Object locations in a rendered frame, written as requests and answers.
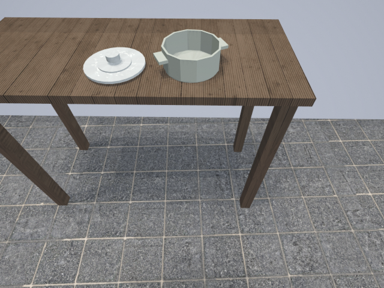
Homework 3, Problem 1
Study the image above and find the lid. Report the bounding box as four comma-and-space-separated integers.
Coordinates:
83, 47, 146, 84

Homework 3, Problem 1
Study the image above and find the pot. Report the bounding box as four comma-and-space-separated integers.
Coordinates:
153, 29, 229, 83

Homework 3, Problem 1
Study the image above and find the table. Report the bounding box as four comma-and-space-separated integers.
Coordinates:
0, 17, 316, 208

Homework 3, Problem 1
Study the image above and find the knob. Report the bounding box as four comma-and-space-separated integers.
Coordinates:
105, 50, 120, 63

